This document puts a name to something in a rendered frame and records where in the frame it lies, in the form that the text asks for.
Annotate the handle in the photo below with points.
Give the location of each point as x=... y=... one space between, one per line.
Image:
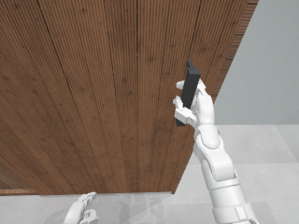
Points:
x=189 y=88

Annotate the robot right forearm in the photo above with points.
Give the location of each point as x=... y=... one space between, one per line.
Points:
x=230 y=205

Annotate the wardrobe door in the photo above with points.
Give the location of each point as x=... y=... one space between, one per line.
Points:
x=87 y=89
x=8 y=180

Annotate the right robot hand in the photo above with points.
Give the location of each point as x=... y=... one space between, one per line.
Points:
x=202 y=109

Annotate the left robot hand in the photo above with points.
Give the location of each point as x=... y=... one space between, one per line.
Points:
x=77 y=211

